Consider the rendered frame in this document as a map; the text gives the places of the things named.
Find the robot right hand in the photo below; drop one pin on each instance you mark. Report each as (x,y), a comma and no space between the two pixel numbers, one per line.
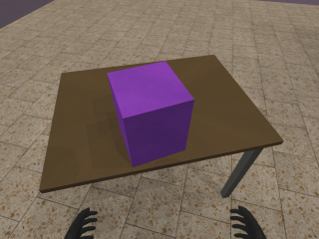
(251,227)

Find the table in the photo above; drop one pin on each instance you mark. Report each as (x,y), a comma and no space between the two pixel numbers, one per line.
(86,144)

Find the carton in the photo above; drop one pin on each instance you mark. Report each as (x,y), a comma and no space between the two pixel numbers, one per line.
(154,110)

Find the robot left hand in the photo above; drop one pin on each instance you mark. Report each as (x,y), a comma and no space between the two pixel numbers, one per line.
(77,229)

